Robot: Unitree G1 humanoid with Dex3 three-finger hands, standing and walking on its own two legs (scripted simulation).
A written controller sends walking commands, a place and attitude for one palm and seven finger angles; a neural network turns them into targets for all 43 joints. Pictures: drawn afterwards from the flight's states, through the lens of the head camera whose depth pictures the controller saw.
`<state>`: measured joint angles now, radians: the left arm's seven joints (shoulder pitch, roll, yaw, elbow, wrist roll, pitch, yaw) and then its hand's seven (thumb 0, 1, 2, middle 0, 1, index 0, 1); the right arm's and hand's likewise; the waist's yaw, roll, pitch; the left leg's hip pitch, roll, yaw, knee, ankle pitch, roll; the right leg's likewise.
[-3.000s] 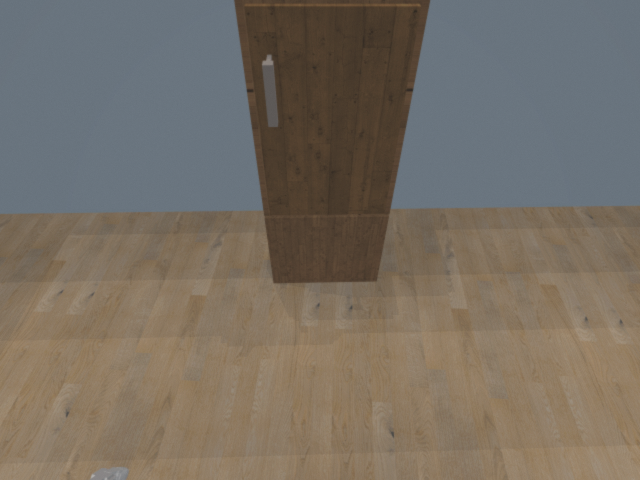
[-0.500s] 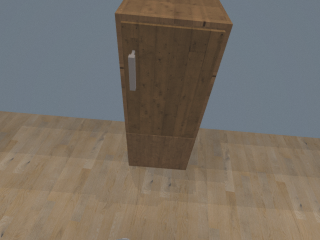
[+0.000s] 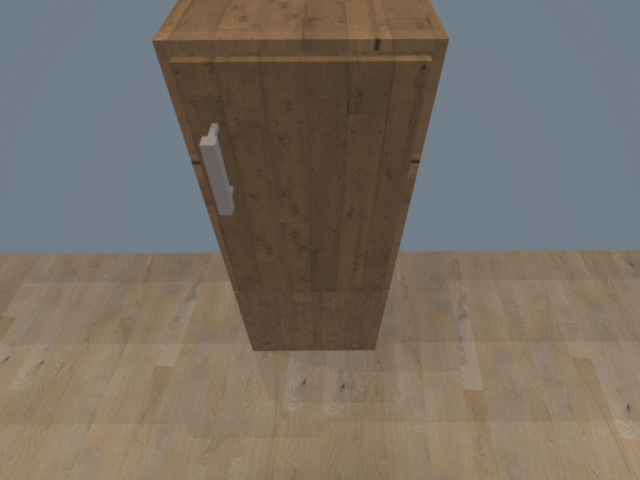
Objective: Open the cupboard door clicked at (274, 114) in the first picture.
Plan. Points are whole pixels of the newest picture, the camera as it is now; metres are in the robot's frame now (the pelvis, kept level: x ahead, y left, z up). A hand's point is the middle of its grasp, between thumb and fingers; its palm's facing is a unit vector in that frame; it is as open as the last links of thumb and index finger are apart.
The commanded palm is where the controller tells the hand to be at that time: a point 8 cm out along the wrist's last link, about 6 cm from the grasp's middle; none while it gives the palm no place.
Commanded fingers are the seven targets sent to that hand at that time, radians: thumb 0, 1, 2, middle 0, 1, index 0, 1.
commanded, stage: come to a stop and stand still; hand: left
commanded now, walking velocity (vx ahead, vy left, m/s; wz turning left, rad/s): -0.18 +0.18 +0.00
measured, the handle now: (220, 170) +0.57 +0.19 +0.06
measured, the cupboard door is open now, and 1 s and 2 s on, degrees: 0 0 0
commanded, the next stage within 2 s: look again from close up in 1.00 s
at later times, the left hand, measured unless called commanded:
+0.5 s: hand out of the picture -0.01 +0.22 -0.17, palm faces +0.06 -0.98 -0.20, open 7.4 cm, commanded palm none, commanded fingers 0.00 0.90 0.90 -0.20 -0.30 -0.20 -0.30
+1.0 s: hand out of the picture -0.08 +0.17 -0.16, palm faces +0.03 -0.99 -0.15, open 7.4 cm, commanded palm none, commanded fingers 0.00 0.90 0.90 -0.20 -0.30 -0.20 -0.30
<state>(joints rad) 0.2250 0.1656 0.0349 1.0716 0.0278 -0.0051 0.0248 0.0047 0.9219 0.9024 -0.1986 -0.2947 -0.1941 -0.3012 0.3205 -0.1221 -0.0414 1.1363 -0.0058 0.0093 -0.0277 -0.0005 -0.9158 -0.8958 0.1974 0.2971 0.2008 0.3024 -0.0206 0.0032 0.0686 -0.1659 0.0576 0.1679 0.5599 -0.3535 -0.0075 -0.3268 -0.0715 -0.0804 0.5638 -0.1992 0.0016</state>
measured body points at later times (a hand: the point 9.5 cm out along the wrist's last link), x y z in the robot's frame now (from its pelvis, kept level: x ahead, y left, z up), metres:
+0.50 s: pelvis -0.04 +0.04 +0.01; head -0.03 +0.05 +0.46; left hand -0.02 +0.27 -0.15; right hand +0.01 -0.19 -0.14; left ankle -0.03 +0.13 -0.73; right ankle -0.05 -0.08 -0.71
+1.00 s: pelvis -0.06 +0.02 +0.01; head -0.06 +0.02 +0.46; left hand -0.08 +0.23 -0.15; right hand -0.10 -0.18 -0.15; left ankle -0.03 +0.13 -0.73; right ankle -0.06 -0.08 -0.73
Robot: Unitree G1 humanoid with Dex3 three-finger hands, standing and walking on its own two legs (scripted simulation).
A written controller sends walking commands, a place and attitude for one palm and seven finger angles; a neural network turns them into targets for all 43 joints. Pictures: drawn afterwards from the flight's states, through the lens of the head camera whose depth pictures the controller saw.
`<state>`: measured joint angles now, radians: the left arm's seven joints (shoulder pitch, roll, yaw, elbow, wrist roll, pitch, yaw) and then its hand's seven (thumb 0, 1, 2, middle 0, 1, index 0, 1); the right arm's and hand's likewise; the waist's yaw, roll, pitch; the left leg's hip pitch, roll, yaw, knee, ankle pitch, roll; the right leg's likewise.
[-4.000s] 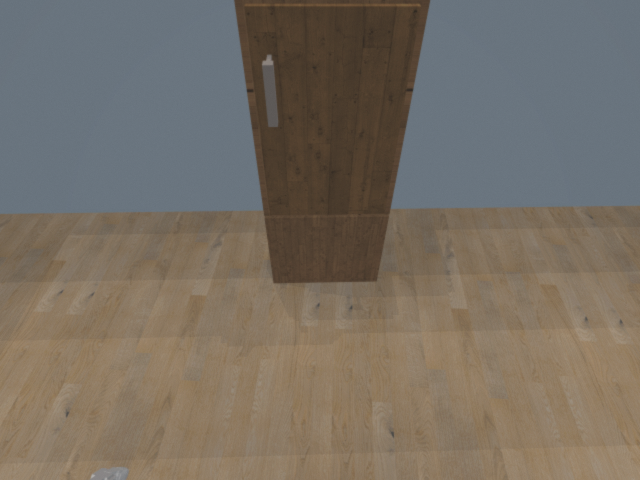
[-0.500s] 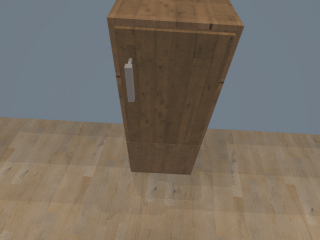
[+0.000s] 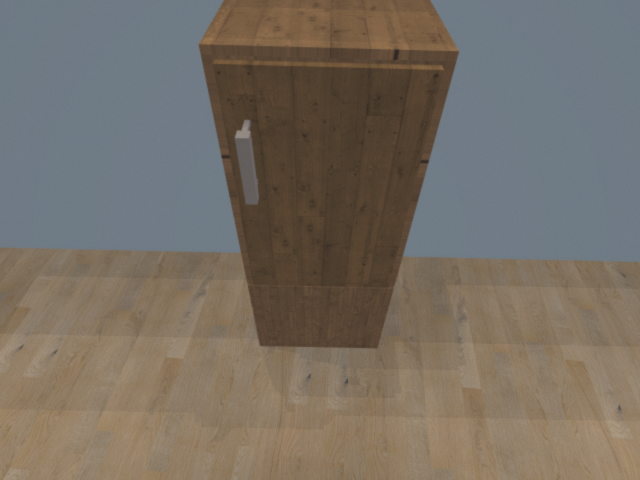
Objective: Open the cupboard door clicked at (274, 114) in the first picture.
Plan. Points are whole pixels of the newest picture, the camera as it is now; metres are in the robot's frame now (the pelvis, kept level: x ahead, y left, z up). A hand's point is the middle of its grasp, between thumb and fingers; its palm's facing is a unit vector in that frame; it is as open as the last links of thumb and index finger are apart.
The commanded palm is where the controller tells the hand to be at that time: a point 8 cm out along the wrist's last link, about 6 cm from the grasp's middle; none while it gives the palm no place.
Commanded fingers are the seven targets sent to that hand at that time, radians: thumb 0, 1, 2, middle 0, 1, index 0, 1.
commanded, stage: look again from close up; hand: left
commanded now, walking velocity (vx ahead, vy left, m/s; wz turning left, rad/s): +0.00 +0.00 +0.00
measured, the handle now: (249, 163) +0.63 +0.17 +0.04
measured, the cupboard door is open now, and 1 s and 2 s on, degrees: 0 0 0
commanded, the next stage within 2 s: shuffle to correct the standing spot in 0.64 s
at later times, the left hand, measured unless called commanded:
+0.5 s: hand out of the picture +0.05 +0.21 -0.17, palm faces +0.05 -0.97 -0.26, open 7.4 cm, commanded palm none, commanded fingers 0.00 0.90 0.90 -0.20 -0.30 -0.20 -0.30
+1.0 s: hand out of the picture -0.04 +0.19 -0.18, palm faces +0.03 -0.98 -0.18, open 7.4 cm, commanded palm none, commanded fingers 0.00 0.90 0.90 -0.20 -0.30 -0.20 -0.30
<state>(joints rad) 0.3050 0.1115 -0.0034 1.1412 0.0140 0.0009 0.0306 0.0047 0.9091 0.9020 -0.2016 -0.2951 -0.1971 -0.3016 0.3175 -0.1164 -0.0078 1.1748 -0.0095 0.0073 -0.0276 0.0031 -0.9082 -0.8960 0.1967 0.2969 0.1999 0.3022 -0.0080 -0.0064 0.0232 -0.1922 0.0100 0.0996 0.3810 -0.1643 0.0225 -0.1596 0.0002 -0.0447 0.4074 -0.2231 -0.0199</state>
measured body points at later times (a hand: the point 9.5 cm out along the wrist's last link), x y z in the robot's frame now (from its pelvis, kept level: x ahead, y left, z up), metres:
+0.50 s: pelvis +0.00 +0.01 -0.01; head -0.03 +0.01 +0.44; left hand +0.05 +0.26 -0.15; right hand +0.07 -0.25 -0.15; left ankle +0.03 +0.10 -0.74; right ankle +0.00 -0.10 -0.74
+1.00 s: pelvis +0.00 +0.01 -0.01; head -0.02 +0.01 +0.44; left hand -0.04 +0.24 -0.17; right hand +0.00 -0.23 -0.16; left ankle +0.03 +0.10 -0.74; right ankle +0.00 -0.10 -0.74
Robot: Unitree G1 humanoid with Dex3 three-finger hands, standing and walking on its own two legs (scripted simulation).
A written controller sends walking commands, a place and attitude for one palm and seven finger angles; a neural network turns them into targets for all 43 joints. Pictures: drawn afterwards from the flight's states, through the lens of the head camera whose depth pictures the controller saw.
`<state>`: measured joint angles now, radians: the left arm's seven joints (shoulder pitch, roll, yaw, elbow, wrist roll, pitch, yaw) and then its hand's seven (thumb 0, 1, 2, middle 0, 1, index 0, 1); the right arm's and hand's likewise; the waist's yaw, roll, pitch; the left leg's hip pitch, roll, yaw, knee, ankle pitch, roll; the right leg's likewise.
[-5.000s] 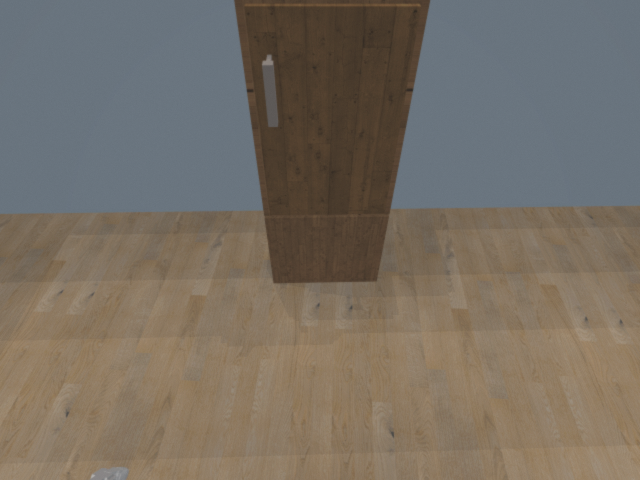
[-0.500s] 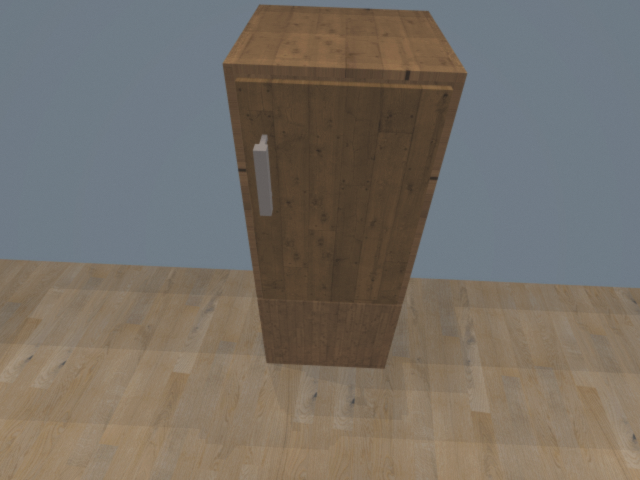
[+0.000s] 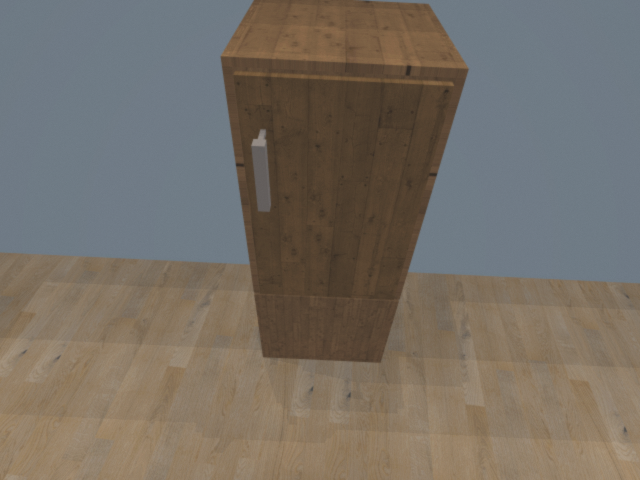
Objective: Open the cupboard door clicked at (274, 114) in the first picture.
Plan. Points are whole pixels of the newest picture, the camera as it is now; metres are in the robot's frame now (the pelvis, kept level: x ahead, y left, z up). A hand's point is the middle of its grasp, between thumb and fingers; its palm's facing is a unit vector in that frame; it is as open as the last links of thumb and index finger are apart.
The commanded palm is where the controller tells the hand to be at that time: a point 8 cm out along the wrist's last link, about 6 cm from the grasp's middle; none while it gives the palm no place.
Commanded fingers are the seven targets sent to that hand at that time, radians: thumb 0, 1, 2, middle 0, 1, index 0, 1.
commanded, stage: shuffle to correct the standing spot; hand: left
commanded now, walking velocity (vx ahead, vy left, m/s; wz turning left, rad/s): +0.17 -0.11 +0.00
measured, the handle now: (263, 171) +0.64 +0.15 +0.05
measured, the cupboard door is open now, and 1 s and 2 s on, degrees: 0 0 0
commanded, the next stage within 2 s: come to a stop and stand still in 0.26 s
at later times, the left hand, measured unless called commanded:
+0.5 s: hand out of the picture +0.08 +0.14 -0.18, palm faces -0.03 -0.99 -0.14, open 7.3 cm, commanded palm none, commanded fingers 0.00 0.90 0.90 -0.20 -0.30 -0.20 -0.30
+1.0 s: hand out of the picture +0.14 +0.14 -0.18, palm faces +0.02 -0.97 -0.23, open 7.3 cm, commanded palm none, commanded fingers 0.00 0.90 0.90 -0.20 -0.30 -0.20 -0.30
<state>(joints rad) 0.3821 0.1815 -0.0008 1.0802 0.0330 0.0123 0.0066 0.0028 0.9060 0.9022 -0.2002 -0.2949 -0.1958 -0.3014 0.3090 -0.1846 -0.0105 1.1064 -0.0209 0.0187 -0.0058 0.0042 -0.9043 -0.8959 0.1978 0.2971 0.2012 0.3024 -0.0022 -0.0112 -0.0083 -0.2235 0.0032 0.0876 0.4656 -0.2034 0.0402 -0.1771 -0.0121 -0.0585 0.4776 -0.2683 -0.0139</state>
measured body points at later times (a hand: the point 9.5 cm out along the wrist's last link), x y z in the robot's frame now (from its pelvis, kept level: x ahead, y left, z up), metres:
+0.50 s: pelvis +0.08 -0.01 +0.00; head +0.08 +0.00 +0.45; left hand +0.08 +0.20 -0.16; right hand +0.03 -0.21 -0.15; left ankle +0.06 +0.08 -0.74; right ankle +0.11 -0.16 -0.70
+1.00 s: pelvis +0.08 -0.04 -0.01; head +0.08 -0.05 +0.44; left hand +0.14 +0.19 -0.16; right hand +0.12 -0.28 -0.17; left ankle +0.06 +0.07 -0.74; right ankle +0.14 -0.18 -0.74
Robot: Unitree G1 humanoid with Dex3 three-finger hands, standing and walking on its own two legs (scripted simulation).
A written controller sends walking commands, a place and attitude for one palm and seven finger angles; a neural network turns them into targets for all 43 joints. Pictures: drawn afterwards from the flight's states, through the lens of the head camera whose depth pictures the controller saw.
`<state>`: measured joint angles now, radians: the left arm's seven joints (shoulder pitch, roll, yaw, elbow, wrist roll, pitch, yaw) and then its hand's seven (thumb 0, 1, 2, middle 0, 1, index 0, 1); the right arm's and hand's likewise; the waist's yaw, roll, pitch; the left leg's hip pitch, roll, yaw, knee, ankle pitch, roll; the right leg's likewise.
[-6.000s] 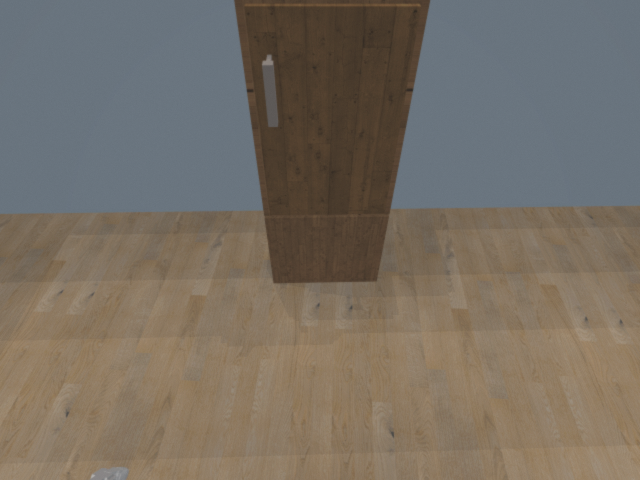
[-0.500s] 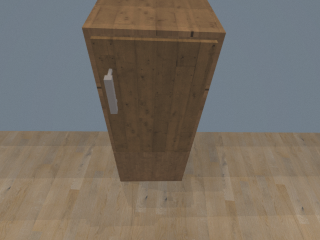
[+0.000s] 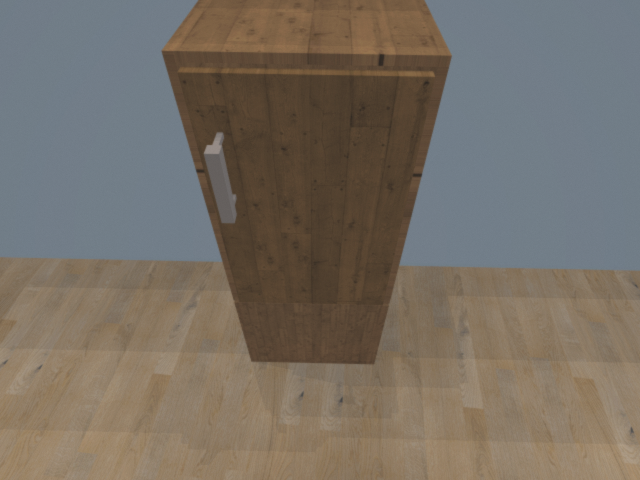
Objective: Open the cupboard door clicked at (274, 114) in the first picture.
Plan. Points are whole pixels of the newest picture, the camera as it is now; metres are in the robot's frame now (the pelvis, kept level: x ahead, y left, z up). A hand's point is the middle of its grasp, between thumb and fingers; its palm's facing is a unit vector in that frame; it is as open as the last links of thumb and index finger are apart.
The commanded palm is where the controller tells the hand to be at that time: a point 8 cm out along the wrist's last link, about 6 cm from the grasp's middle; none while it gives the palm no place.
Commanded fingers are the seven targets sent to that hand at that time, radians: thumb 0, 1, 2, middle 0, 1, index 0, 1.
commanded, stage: come to a stop and stand still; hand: left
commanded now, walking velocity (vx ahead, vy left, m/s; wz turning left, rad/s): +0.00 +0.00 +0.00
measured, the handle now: (224, 179) +0.56 +0.20 +0.06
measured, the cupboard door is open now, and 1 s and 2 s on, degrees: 0 0 0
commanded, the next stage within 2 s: look again from close up in 0.80 s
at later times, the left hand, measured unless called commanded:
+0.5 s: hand out of the picture +0.03 +0.15 -0.15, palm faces +0.03 -0.97 -0.25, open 7.3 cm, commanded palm none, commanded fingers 0.00 0.90 0.90 -0.20 -0.30 -0.20 -0.30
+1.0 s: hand out of the picture +0.06 +0.14 -0.15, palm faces +0.06 -0.97 -0.24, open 7.3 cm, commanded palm none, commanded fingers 0.00 0.90 0.90 -0.20 -0.30 -0.20 -0.30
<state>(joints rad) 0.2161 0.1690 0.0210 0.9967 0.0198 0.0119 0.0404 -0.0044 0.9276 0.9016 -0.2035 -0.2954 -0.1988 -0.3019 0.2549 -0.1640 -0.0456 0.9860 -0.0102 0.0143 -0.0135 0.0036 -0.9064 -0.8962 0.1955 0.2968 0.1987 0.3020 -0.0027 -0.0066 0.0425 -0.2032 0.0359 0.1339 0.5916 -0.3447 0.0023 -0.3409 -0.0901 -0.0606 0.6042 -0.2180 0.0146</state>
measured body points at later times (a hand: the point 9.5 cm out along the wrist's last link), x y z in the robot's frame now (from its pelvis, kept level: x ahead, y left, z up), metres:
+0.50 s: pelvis +0.02 -0.03 +0.01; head +0.04 -0.07 +0.46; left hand +0.03 +0.20 -0.13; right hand +0.00 -0.25 -0.17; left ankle -0.01 +0.11 -0.73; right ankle +0.06 -0.13 -0.73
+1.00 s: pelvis +0.04 -0.04 +0.01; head +0.06 -0.06 +0.46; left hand +0.06 +0.19 -0.13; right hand +0.04 -0.25 -0.16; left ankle -0.01 +0.11 -0.73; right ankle +0.06 -0.13 -0.73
